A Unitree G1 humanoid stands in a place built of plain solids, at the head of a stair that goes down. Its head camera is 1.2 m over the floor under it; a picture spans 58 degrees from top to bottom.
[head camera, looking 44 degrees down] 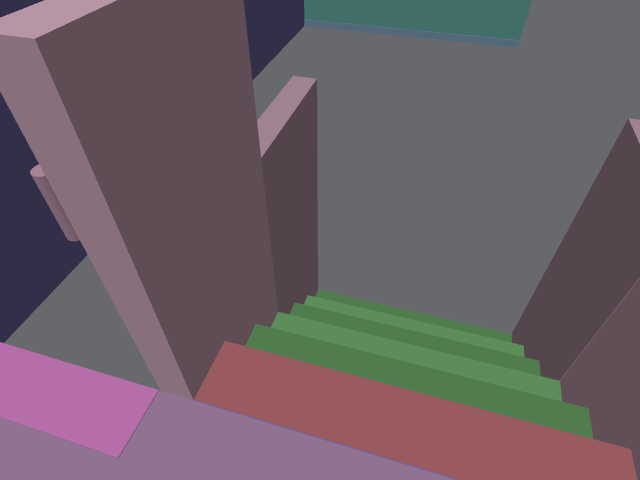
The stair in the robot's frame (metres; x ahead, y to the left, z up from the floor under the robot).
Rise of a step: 0.19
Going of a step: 0.21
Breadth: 1.20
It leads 16 degrees to the right of straight ahead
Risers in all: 6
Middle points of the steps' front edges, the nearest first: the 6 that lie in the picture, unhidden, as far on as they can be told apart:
0.61 -0.26 0.00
0.81 -0.32 -0.19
1.01 -0.38 -0.38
1.21 -0.44 -0.57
1.41 -0.50 -0.77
1.61 -0.56 -0.96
